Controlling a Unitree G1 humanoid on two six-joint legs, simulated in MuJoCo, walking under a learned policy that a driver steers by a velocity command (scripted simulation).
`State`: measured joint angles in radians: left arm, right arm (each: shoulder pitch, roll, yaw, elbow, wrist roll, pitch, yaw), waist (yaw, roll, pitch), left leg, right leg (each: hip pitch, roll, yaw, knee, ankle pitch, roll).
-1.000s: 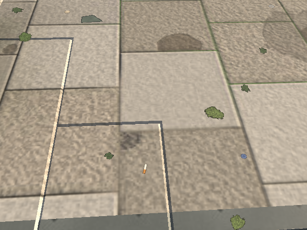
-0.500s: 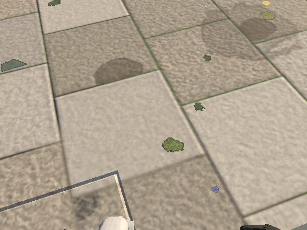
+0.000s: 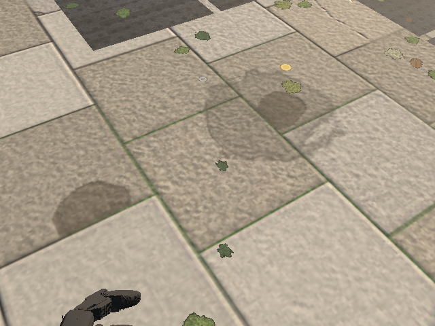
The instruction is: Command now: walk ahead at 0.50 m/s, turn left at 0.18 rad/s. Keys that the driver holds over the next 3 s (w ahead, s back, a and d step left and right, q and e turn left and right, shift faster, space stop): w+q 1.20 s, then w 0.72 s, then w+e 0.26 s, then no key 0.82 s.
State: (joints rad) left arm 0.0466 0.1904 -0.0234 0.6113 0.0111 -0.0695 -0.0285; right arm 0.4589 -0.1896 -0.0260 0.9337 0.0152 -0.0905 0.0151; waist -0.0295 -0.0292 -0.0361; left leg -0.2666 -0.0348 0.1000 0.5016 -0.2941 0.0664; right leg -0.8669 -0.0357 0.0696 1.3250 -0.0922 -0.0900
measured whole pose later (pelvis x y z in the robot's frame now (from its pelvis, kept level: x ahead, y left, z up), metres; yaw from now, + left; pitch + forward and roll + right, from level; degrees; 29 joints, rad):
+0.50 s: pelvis +0.27 -0.01 +0.01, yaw +17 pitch +2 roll -2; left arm 0.34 0.27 0.08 0.81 0.01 -0.10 0.00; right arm 0.15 -0.31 -0.08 0.68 0.03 -0.04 0.01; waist 0.06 0.05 -0.02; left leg -0.77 0.11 -0.06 1.07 -0.14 0.00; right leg -0.09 0.01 -0.15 0.28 -0.23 -0.02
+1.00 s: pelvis +0.52 +0.15 +0.01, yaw +35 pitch +3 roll +0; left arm 0.10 0.29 0.05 0.66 0.02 -0.09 0.02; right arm 0.32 -0.27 -0.07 0.70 0.01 -0.05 0.01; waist -0.05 -0.03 0.02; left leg -0.26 -0.11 -0.08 0.40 -0.19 0.09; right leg -0.71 -0.11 0.08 0.93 -0.16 0.06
